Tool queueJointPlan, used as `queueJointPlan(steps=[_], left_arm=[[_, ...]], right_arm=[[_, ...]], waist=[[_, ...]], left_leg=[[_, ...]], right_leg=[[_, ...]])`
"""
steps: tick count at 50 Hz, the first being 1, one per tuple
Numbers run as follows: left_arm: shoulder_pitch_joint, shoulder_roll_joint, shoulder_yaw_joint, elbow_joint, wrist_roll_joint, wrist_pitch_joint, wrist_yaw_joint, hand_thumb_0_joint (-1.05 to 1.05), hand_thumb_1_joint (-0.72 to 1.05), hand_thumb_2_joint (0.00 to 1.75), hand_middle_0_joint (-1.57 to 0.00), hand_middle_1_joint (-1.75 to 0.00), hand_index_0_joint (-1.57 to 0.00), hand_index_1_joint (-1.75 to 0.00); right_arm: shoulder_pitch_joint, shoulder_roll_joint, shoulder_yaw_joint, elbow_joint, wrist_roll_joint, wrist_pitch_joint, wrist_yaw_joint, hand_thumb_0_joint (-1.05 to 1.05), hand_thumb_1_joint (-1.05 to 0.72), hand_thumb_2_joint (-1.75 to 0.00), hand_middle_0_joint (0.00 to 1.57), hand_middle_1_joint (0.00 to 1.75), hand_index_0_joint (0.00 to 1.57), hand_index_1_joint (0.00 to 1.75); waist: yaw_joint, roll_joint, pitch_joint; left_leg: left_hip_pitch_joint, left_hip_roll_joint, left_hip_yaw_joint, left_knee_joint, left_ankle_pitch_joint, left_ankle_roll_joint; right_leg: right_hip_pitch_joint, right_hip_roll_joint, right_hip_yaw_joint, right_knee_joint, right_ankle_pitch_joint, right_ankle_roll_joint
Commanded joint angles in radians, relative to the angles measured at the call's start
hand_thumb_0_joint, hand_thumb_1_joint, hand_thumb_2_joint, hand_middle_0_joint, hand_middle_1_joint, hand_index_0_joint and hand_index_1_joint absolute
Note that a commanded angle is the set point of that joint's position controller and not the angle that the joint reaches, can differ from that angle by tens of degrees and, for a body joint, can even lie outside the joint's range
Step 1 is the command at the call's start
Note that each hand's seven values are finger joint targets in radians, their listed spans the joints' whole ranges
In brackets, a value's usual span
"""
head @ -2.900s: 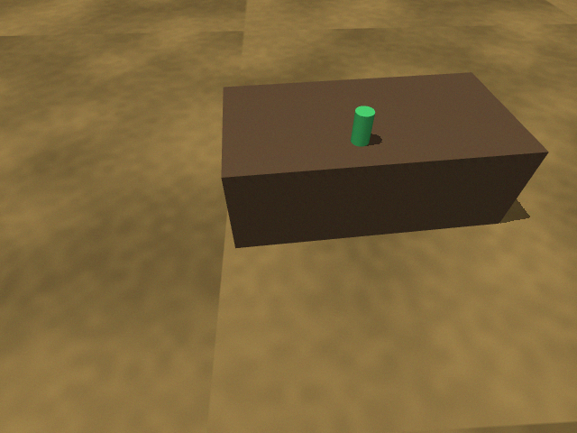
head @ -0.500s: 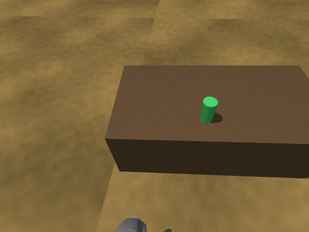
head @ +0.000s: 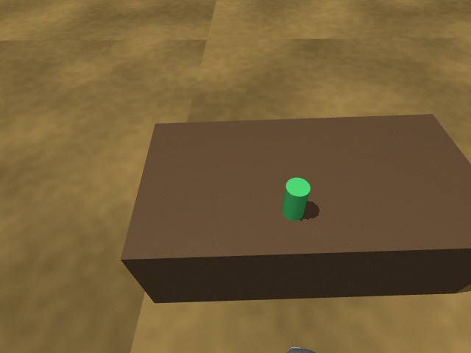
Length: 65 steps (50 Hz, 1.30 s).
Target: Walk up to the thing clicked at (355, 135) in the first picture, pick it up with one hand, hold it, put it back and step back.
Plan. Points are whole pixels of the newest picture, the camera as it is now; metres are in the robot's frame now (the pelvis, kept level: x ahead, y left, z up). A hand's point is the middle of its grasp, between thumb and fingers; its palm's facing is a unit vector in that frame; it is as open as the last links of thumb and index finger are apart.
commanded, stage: walk up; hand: right
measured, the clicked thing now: (295, 199) +0.59 -0.16 -0.27
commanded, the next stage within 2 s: stand in 1.54 s
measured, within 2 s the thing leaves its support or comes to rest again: neither
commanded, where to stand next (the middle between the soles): +0.14 +0.03 m, yaw +1 degrees
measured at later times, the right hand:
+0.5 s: hand out of the picture +0.14 -0.25 -0.14, palm faces -0.06 +0.94 -0.35, open 7.3 cm
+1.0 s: hand (376, 344) +0.17 -0.23 -0.13, palm faces -0.05 +0.95 -0.32, open 7.3 cm
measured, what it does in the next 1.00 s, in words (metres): steps on the spot: left foot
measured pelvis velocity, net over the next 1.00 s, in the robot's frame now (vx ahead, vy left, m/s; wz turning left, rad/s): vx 0.06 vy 0.01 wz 0.03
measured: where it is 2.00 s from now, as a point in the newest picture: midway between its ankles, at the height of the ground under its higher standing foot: outside the picture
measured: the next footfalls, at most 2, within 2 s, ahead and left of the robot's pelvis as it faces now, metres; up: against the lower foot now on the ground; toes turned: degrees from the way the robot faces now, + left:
left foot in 0.28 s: +0.11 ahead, +0.14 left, +0.00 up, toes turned +2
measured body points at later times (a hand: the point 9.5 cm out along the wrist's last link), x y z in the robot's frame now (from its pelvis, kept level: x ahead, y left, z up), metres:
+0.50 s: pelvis +0.05 +0.01 +0.01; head +0.06 +0.01 +0.46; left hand +0.12 +0.32 -0.12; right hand +0.14 -0.29 -0.12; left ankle +0.07 +0.14 -0.72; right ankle +0.08 -0.13 -0.72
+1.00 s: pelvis +0.06 +0.01 +0.03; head +0.07 +0.01 +0.48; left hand +0.13 +0.32 -0.10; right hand +0.17 -0.28 -0.10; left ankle +0.07 +0.14 -0.72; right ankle +0.08 -0.13 -0.72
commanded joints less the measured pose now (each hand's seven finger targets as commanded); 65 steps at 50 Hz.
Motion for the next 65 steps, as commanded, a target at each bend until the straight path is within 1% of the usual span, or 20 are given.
queueJointPlan(steps=[1,2,3,4,7,9,11,13,14,15,16,18,20,21,25,31,36,43,55,65], left_arm=[[0.076,0.344,0.080,-0.052,-0.006,-0.021,0.046,0.00,0.90,0.90,-0.20,-0.30,-0.20,-0.30],[0.052,0.310,0.076,-0.060,-0.013,-0.017,0.047,0.00,0.90,0.90,-0.20,-0.30,-0.20,-0.30],[0.031,0.280,0.065,-0.055,-0.018,-0.017,0.051,0.00,0.90,0.90,-0.20,-0.30,-0.20,-0.30],[0.001,0.275,0.059,-0.057,-0.013,-0.015,0.055,0.00,0.90,0.90,-0.20,-0.30,-0.20,-0.30],[-0.024,0.248,0.047,-0.052,-0.004,-0.011,0.055,0.00,0.90,0.90,-0.20,-0.30,-0.20,-0.30],[-0.062,0.241,0.041,-0.048,-0.005,-0.003,0.056,0.00,0.90,0.90,-0.20,-0.30,-0.20,-0.30],[-0.113,0.252,0.038,-0.050,-0.011,0.007,0.055,0.00,0.90,0.90,-0.20,-0.30,-0.20,-0.30],[-0.121,0.201,0.014,-0.040,-0.025,0.020,0.054,0.00,0.90,0.90,-0.20,-0.30,-0.20,-0.30],[-0.124,0.169,0.002,-0.043,-0.028,0.022,0.053,0.00,0.90,0.90,-0.20,-0.30,-0.20,-0.30],[-0.105,0.143,-0.006,-0.028,-0.039,0.029,0.054,0.00,0.90,0.90,-0.20,-0.30,-0.20,-0.30],[-0.111,0.167,0.004,0.011,-0.033,0.035,0.058,0.00,0.90,0.90,-0.20,-0.30,-0.20,-0.30],[-0.110,0.169,0.004,0.051,-0.023,0.022,0.057,0.00,0.90,0.90,-0.20,-0.30,-0.20,-0.30],[-0.143,0.212,0.008,0.069,-0.022,0.014,0.053,0.00,0.90,0.90,-0.20,-0.30,-0.20,-0.30],[-0.169,0.211,0.004,0.074,-0.022,0.013,0.053,0.00,0.90,0.90,-0.20,-0.30,-0.20,-0.30],[-0.200,0.176,-0.012,0.119,-0.029,0.015,0.052,0.00,0.90,0.90,-0.20,-0.30,-0.20,-0.30],[-0.227,0.155,-0.024,0.170,-0.032,0.023,0.049,0.00,0.90,0.90,-0.20,-0.30,-0.20,-0.30],[-0.253,0.154,-0.024,0.205,-0.026,0.021,0.048,0.00,0.90,0.90,-0.20,-0.30,-0.20,-0.30],[-0.286,0.150,-0.021,0.230,-0.020,0.022,0.047,0.00,0.90,0.90,-0.20,-0.30,-0.20,-0.30],[-0.289,0.141,-0.013,0.238,-0.013,0.029,0.046,0.00,0.90,0.90,-0.20,-0.30,-0.20,-0.30],[-0.290,0.138,-0.010,0.228,-0.012,0.035,0.048,0.00,0.90,0.90,-0.20,-0.30,-0.20,-0.30]], right_arm=[[-0.060,-0.167,-0.046,-0.084,-0.005,0.007,-0.031,0.00,-0.90,-0.90,0.20,0.30,0.20,0.30],[-0.053,-0.196,-0.052,-0.062,0.000,0.009,-0.035,0.00,-0.90,-0.90,0.20,0.30,0.20,0.30],[-0.034,-0.188,-0.051,-0.036,0.006,0.008,-0.035,0.00,-0.90,-0.90,0.20,0.30,0.20,0.30],[-0.014,-0.184,-0.050,-0.017,0.005,0.008,-0.035,0.00,-0.90,-0.90,0.20,0.30,0.20,0.30],[-0.006,-0.158,-0.047,0.029,-0.003,0.014,-0.026,0.00,-0.90,-0.90,0.20,0.30,0.20,0.30],[-0.027,-0.139,-0.044,0.041,-0.001,0.018,-0.025,0.00,-0.90,-0.90,0.20,0.30,0.20,0.30],[-0.022,-0.137,-0.045,0.061,-0.001,0.018,-0.026,0.00,-0.90,-0.90,0.20,0.30,0.20,0.30],[-0.032,-0.152,-0.052,0.082,-0.009,0.008,-0.032,0.00,-0.90,-0.90,0.20,0.30,0.20,0.30],[-0.046,-0.200,-0.061,0.076,-0.018,0.002,-0.034,0.00,-0.90,-0.90,0.20,0.30,0.20,0.30],[-0.155,-0.236,-0.059,0.051,-0.008,-0.003,-0.031,0.00,-0.90,-0.90,0.20,0.30,0.20,0.30],[-0.191,-0.231,-0.052,0.058,0.001,0.000,-0.026,0.00,-0.90,-0.90,0.20,0.30,0.20,0.30],[-0.225,-0.176,-0.024,0.079,0.005,0.007,-0.023,0.00,-0.90,-0.90,0.20,0.30,0.20,0.30],[-0.214,-0.156,-0.012,0.105,0.006,0.010,-0.023,0.00,-0.90,-0.90,0.20,0.30,0.20,0.30],[-0.202,-0.161,-0.011,0.125,0.005,0.010,-0.023,0.00,-0.90,-0.90,0.20,0.30,0.20,0.30],[-0.245,-0.160,-0.005,0.154,0.007,0.005,-0.022,0.00,-0.90,-0.90,0.20,0.30,0.20,0.30],[-0.307,-0.155,-0.003,0.189,0.004,0.010,-0.025,0.00,-0.90,-0.90,0.20,0.30,0.20,0.30],[-0.329,-0.144,-0.003,0.216,0.008,0.014,-0.026,0.00,-0.90,-0.90,0.20,0.30,0.20,0.30],[-0.331,-0.131,-0.005,0.244,0.008,0.020,-0.022,0.00,-0.90,-0.90,0.20,0.30,0.20,0.30],[-0.327,-0.128,-0.004,0.266,-0.001,0.020,-0.020,0.00,-0.90,-0.90,0.20,0.30,0.20,0.30],[-0.306,-0.132,-0.008,0.258,-0.003,0.017,-0.027,0.00,-0.90,-0.90,0.20,0.30,0.20,0.30]], waist=[[0.072,-0.199,-0.048],[0.062,-0.138,-0.038],[0.052,-0.124,-0.051],[0.035,-0.156,-0.063],[0.032,-0.201,-0.102],[0.028,-0.221,-0.101],[0.006,-0.223,-0.116],[-0.008,-0.136,-0.111],[-0.005,-0.022,-0.120],[0.041,0.083,-0.100],[0.045,0.080,-0.086],[0.062,0.034,-0.082],[0.033,0.025,-0.076],[0.021,0.040,-0.088],[0.032,0.033,-0.118],[0.037,0.054,-0.113],[0.030,0.009,-0.126],[0.023,-0.043,-0.121],[0.026,-0.011,-0.093],[0.022,-0.005,-0.120]], left_leg=[[-0.317,-0.038,-0.096,0.339,-0.216,0.014],[-0.331,-0.016,-0.135,0.357,-0.186,0.011],[-0.330,-0.007,-0.144,0.342,-0.153,0.012],[-0.291,0.007,-0.126,0.304,-0.122,0.013],[-0.170,-0.015,-0.082,0.169,-0.079,0.003],[-0.097,-0.026,-0.059,0.077,-0.051,0.003],[-0.001,-0.047,-0.025,-0.015,0.057,0.007],[0.099,-0.049,-0.049,-0.159,0.155,0.021],[0.093,0.054,-0.189,-0.212,0.206,0.049],[-0.019,0.166,-0.361,-0.297,0.109,0.120],[-0.097,0.183,-0.358,-0.302,0.058,0.156],[-0.136,0.097,-0.236,-0.240,0.123,0.085],[-0.074,0.028,-0.163,-0.198,0.108,0.031],[-0.024,0.027,-0.159,-0.204,0.137,0.029],[0.016,0.067,-0.188,-0.259,0.253,0.050],[0.048,0.071,-0.180,-0.342,0.217,0.035],[0.110,0.057,-0.144,-0.350,0.298,0.022],[0.150,0.047,-0.131,-0.389,0.294,0.010],[0.118,0.045,-0.145,-0.444,0.219,0.000],[0.128,0.048,-0.140,-0.437,0.312,0.000]], right_leg=[[0.188,-0.397,0.639,-0.361,-0.145,-0.281],[0.205,-0.365,0.561,-0.332,-0.080,-0.287],[0.229,-0.310,0.455,-0.288,0.012,-0.252],[0.202,-0.269,0.372,-0.267,0.022,-0.217],[0.149,-0.219,0.242,-0.205,0.199,-0.195],[0.096,-0.206,0.200,-0.185,0.215,-0.184],[0.037,-0.202,0.181,-0.143,0.183,-0.173],[-0.047,-0.168,0.151,-0.079,0.092,-0.123],[-0.073,-0.120,0.113,-0.020,0.015,-0.073],[-0.030,-0.009,0.035,0.035,-0.172,-0.024],[0.080,0.016,0.013,0.044,-0.241,-0.022],[0.163,-0.021,0.064,-0.086,-0.126,-0.030],[0.121,-0.102,0.156,-0.168,-0.066,-0.063],[0.104,-0.109,0.150,-0.160,-0.018,-0.063],[0.168,-0.054,0.068,-0.151,0.064,-0.030],[0.198,-0.060,0.061,-0.212,0.061,-0.016],[0.225,-0.083,0.072,-0.275,0.139,-0.012],[0.247,-0.100,0.081,-0.339,0.121,-0.003],[0.257,-0.087,0.071,-0.373,0.043,0.004],[0.301,-0.091,0.055,-0.348,0.147,0.006]])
